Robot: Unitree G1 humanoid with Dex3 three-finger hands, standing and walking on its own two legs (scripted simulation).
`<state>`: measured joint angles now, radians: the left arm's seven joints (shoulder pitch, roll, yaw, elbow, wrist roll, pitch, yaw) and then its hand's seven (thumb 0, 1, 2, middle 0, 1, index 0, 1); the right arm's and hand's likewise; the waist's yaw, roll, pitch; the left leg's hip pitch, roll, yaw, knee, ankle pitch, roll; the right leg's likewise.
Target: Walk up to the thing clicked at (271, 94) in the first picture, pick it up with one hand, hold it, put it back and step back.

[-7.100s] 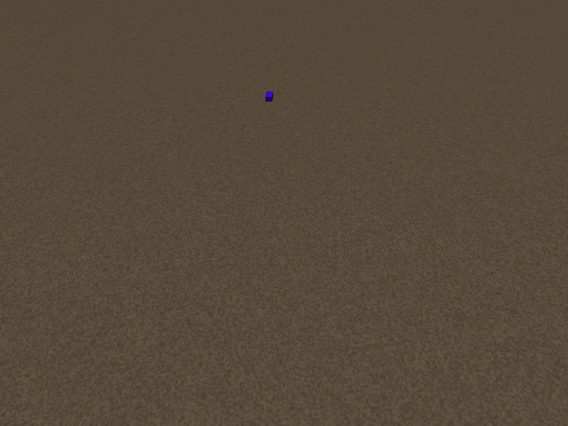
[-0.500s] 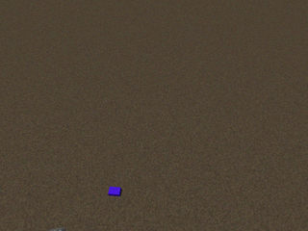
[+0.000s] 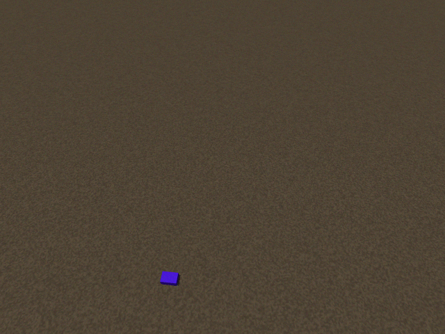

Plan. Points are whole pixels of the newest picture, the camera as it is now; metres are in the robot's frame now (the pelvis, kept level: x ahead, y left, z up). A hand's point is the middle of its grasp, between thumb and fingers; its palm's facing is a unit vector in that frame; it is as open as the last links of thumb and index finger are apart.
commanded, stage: walk up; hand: left
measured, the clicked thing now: (169, 278) +0.48 +0.24 -0.77
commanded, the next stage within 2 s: stand in 0.44 s
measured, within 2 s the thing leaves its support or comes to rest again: neither
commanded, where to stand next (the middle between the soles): +0.08 -0.02 m, yaw +0 degrees
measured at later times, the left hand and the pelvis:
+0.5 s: hand out of the picture +0.09 +0.25 -0.16, palm faces +0.01 -0.95 -0.32, open 7.4 cm; pelvis +0.00 +0.00 +0.00, yaw +1 degrees
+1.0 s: hand out of the picture +0.09 +0.25 -0.15, palm faces -0.02 -0.94 -0.34, open 7.4 cm; pelvis +0.01 +0.00 +0.00, yaw +0 degrees
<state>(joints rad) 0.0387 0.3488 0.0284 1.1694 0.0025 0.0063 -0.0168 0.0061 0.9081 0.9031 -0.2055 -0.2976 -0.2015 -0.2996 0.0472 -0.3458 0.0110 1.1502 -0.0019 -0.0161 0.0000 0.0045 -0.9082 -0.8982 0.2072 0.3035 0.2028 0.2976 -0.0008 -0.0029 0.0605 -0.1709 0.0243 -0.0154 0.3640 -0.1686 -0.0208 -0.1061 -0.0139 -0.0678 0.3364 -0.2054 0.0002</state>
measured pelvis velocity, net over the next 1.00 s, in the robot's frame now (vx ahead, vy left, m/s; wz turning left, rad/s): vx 0.01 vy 0.00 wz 0.00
